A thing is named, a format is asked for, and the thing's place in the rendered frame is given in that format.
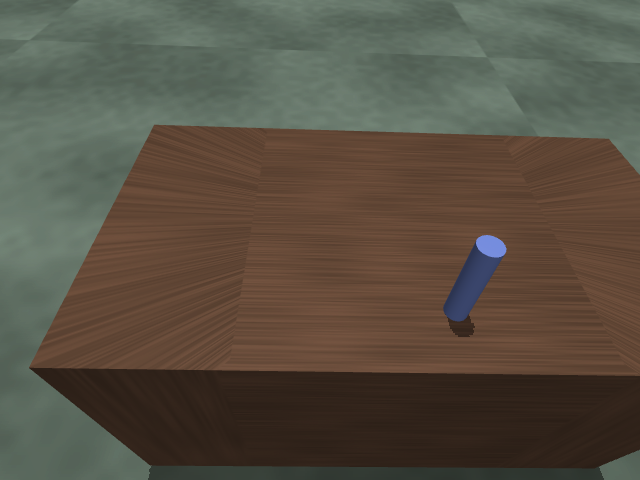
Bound can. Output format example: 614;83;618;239
443;235;506;321

